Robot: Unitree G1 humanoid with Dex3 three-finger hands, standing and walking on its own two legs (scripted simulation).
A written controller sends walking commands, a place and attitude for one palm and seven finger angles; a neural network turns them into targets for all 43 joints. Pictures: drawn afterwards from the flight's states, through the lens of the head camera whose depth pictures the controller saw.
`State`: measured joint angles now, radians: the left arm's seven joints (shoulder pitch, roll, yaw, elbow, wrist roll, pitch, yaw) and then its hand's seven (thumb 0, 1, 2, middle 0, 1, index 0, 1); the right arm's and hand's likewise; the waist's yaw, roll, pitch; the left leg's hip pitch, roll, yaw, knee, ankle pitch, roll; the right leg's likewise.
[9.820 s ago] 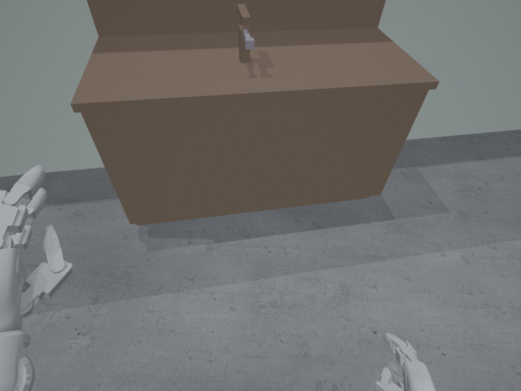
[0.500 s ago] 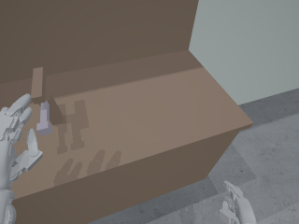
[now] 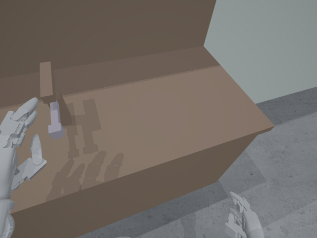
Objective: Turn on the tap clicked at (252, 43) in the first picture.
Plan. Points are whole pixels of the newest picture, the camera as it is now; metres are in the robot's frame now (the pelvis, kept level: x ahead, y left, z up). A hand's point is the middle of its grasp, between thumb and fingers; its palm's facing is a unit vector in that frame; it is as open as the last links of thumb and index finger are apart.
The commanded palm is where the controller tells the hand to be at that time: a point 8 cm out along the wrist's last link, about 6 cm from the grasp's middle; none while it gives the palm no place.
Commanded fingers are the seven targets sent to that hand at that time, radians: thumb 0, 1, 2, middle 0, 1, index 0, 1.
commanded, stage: come to a stop and stand still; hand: left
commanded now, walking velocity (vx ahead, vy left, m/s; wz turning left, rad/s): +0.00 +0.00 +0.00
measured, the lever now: (56, 131) +0.34 +0.28 +0.06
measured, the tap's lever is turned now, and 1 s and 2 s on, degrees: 0 0 0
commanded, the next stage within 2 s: look again from close up in 0.42 s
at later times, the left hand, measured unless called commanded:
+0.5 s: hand (16, 153) +0.22 +0.27 +0.16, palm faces +0.37 -0.84 -0.39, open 7.4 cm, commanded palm +0.16 +0.30 +0.18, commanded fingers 0.00 0.90 0.90 -0.20 -0.30 -0.20 -0.30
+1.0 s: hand (33, 156) +0.22 +0.24 +0.16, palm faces +0.37 -0.84 -0.40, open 7.4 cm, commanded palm +0.16 +0.27 +0.18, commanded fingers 0.00 0.90 0.90 -0.20 -0.30 -0.20 -0.30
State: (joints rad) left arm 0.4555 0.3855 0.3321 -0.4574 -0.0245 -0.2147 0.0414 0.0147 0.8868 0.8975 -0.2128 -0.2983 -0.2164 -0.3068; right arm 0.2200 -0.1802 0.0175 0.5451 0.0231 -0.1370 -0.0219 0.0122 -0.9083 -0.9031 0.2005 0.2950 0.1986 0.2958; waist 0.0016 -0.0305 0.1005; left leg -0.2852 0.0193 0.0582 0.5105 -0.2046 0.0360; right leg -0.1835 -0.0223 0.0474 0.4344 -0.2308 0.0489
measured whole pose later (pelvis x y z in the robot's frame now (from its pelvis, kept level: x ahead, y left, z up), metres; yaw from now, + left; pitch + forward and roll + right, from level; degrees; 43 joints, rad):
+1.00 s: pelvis +0.01 -0.01 +0.00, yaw +2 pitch -1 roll -2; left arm 0.42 0.37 0.35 -0.43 -0.04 -0.22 0.07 0.01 0.89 0.90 -0.21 -0.30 -0.21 -0.31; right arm 0.22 -0.20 0.01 0.59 0.02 -0.12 -0.03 0.01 -0.91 -0.90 0.20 0.30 0.20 0.30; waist 0.01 0.00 0.05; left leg -0.27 0.03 0.02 0.47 -0.19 0.02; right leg -0.14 -0.01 0.00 0.37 -0.21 0.04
